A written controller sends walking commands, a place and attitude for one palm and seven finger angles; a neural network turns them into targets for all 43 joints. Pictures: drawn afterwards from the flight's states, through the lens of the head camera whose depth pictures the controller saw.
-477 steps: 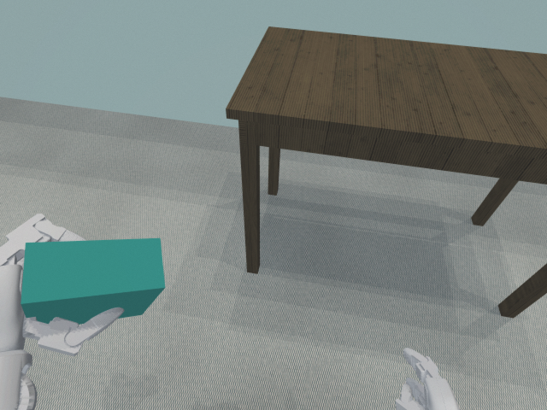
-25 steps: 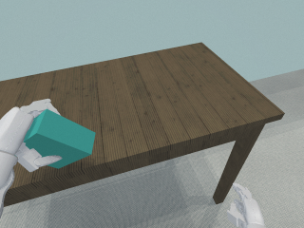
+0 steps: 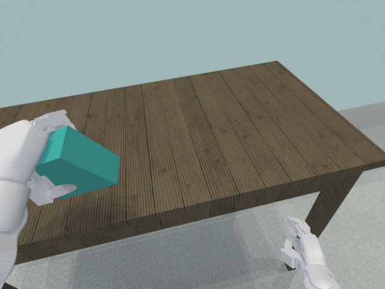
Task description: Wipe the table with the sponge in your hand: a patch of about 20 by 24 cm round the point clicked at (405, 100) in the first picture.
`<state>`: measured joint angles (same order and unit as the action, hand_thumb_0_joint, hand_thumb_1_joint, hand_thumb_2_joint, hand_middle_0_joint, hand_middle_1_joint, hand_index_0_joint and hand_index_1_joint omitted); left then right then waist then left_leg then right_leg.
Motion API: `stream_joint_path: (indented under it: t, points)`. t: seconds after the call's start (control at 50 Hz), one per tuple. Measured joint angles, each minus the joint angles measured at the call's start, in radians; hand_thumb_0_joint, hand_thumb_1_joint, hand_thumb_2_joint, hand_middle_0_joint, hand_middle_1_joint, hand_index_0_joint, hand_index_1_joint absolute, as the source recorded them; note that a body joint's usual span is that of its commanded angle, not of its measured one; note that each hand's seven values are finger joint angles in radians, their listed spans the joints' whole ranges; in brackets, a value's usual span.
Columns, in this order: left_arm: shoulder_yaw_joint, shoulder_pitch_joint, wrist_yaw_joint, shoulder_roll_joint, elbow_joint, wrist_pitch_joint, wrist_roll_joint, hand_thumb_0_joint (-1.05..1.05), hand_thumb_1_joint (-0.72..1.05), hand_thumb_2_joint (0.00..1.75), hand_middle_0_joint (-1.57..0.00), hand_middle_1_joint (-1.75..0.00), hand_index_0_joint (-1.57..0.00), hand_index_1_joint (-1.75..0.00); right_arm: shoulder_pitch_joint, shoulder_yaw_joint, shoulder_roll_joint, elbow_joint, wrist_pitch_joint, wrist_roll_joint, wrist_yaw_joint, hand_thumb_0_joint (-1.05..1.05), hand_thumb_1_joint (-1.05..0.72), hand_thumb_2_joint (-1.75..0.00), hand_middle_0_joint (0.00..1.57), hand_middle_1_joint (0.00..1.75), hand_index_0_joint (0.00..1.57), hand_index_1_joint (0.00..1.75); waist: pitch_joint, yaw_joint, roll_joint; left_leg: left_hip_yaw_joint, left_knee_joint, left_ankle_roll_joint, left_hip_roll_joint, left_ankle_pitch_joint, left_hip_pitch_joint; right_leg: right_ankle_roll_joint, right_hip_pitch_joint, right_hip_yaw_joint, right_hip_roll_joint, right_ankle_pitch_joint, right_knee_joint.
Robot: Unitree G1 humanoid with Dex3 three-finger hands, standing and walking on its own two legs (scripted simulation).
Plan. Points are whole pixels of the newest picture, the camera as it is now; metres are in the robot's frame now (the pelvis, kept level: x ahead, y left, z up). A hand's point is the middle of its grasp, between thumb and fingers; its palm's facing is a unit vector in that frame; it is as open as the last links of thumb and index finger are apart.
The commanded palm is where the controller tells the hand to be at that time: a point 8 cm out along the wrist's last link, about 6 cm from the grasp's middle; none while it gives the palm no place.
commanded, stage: turn the palm down, sponge in hand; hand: left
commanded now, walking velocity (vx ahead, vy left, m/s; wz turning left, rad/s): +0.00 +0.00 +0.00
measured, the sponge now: (73, 170) +0.24 +0.26 +0.18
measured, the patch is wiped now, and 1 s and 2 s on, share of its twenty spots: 0.00 0.00 0.00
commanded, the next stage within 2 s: move the sponge above the wiping area in 0.96 s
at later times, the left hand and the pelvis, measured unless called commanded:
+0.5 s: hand (10, 145) +0.21 +0.31 +0.26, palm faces +0.37 -0.05 -0.93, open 9.8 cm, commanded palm +0.16 +0.28 +0.29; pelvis -0.02 +0.00 +0.01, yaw +0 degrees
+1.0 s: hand (27, 148) +0.22 +0.29 +0.25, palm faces +0.32 -0.05 -0.95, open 9.8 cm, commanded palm +0.17 +0.26 +0.29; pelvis -0.02 -0.02 +0.01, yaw +0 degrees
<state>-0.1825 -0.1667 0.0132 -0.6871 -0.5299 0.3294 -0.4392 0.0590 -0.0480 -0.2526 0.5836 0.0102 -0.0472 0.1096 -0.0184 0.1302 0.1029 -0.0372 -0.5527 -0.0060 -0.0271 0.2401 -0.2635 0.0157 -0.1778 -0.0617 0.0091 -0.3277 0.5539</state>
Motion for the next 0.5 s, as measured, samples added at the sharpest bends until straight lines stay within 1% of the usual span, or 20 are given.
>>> stream_joint_path:
  t: [0.06, 0.12, 0.16, 0.2, 0.24, 0.28, 0.32, 0.36, 0.38, 0.44, 0.5]
  points:
    - [-0.008, 0.087, 0.008, -0.003, 0.091, 0.090, -0.034, 0.00, -0.47, 1.01, -0.78, -1.33, -0.78, -1.33, -0.029, -0.022, 0.003, 0.012, -0.026, -0.010, -0.005, 0.01, -0.90, -0.90, 0.20, 0.30, 0.20, 0.30, -0.001, 0.008, 0.008, 0.000, 0.027, 0.005, 0.007, -0.021, 0.010, -0.005, 0.008, -0.001, 0.006, 0.018, -0.021]
    - [-0.001, 0.146, 0.055, -0.002, 0.164, 0.170, -0.081, 0.00, -0.47, 1.01, -0.78, -1.33, -0.78, -1.33, -0.052, -0.043, 0.002, 0.014, -0.039, -0.025, -0.003, 0.01, -0.90, -0.90, 0.20, 0.30, 0.20, 0.30, 0.011, 0.012, 0.011, 0.002, 0.053, 0.010, 0.013, -0.044, 0.016, -0.007, 0.012, -0.004, 0.010, 0.036, -0.040]
    - [0.029, 0.165, 0.093, 0.010, 0.176, 0.197, -0.114, 0.00, -0.47, 1.01, -0.78, -1.33, -0.78, -1.33, -0.057, -0.044, 0.001, 0.010, -0.041, -0.030, 0.005, 0.01, -0.90, -0.90, 0.20, 0.30, 0.19, 0.30, 0.022, 0.015, 0.011, 0.005, 0.067, 0.013, 0.017, -0.057, 0.019, -0.009, 0.015, -0.008, 0.014, 0.046, -0.050]
    - [0.074, 0.165, 0.128, 0.030, 0.153, 0.201, -0.147, 0.00, -0.47, 1.01, -0.78, -1.33, -0.78, -1.33, -0.062, -0.042, -0.002, 0.012, -0.036, -0.033, 0.010, 0.01, -0.90, -0.90, 0.20, 0.30, 0.18, 0.29, 0.036, 0.019, 0.010, 0.005, 0.075, 0.016, 0.020, -0.066, 0.022, -0.010, 0.017, -0.008, 0.017, 0.052, -0.054]
    - [0.126, 0.154, 0.156, 0.043, 0.114, 0.177, -0.180, 0.00, -0.47, 1.01, -0.78, -1.33, -0.78, -1.33, -0.065, -0.042, -0.005, 0.014, -0.028, -0.024, 0.010, 0.01, -0.90, -0.90, 0.20, 0.30, 0.17, 0.29, 0.047, 0.021, 0.008, 0.005, 0.079, 0.019, 0.023, -0.071, 0.025, -0.011, 0.019, -0.008, 0.019, 0.055, -0.054]
    - [0.170, 0.132, 0.173, 0.032, 0.066, 0.143, -0.215, 0.00, -0.47, 1.01, -0.78, -1.33, -0.78, -1.33, -0.072, -0.047, -0.004, 0.018, -0.024, -0.013, 0.005, 0.01, -0.90, -0.90, 0.20, 0.30, 0.17, 0.29, 0.055, 0.022, 0.004, 0.001, 0.083, 0.020, 0.024, -0.074, 0.032, -0.008, 0.020, -0.003, 0.020, 0.056, -0.052]
    - [0.192, 0.122, 0.169, 0.002, 0.027, 0.110, -0.239, 0.00, -0.47, 1.01, -0.78, -1.33, -0.78, -1.33, -0.077, -0.049, 0.000, 0.024, -0.024, -0.002, 0.001, 0.01, -0.90, -0.90, 0.20, 0.30, 0.18, 0.29, 0.057, 0.023, 0.001, -0.004, 0.083, 0.019, 0.022, -0.073, 0.038, -0.005, 0.022, 0.001, 0.019, 0.055, -0.048]
    - [0.185, 0.133, 0.146, -0.028, 0.021, 0.085, -0.245, 0.00, -0.47, 1.01, -0.78, -1.33, -0.78, -1.33, -0.079, -0.048, 0.004, 0.035, -0.028, 0.004, -0.007, 0.01, -0.90, -0.90, 0.20, 0.30, 0.18, 0.29, 0.052, 0.026, 0.003, -0.004, 0.086, 0.016, 0.020, -0.074, 0.045, -0.004, 0.030, 0.001, 0.016, 0.056, -0.052]
    - [0.172, 0.147, 0.132, -0.039, 0.029, 0.084, -0.243, 0.00, -0.47, 1.01, -0.78, -1.33, -0.78, -1.33, -0.081, -0.048, 0.005, 0.043, -0.031, 0.003, -0.012, 0.01, -0.90, -0.90, 0.20, 0.30, 0.18, 0.29, 0.048, 0.030, 0.006, -0.004, 0.088, 0.014, 0.017, -0.075, 0.049, -0.002, 0.034, 0.003, 0.014, 0.058, -0.055]
    - [0.111, 0.205, 0.101, -0.046, 0.090, 0.110, -0.231, 0.00, -0.47, 1.01, -0.78, -1.33, -0.78, -1.33, -0.085, -0.048, 0.006, 0.060, -0.044, -0.004, -0.024, 0.01, -0.90, -0.90, 0.20, 0.30, 0.18, 0.29, 0.033, 0.034, 0.018, -0.002, 0.095, 0.008, 0.010, -0.079, 0.055, -0.001, 0.043, 0.000, 0.006, 0.067, -0.070]
    - [0.049, 0.240, 0.105, -0.034, 0.161, 0.154, -0.238, 0.00, -0.47, 1.01, -0.78, -1.33, -0.78, -1.33, -0.087, -0.053, 0.002, 0.061, -0.057, -0.019, -0.031, 0.01, -0.90, -0.90, 0.20, 0.30, 0.19, 0.30, 0.020, 0.027, 0.027, 0.004, 0.103, 0.004, 0.006, -0.088, 0.050, 0.002, 0.039, -0.005, 0.001, 0.074, -0.077]
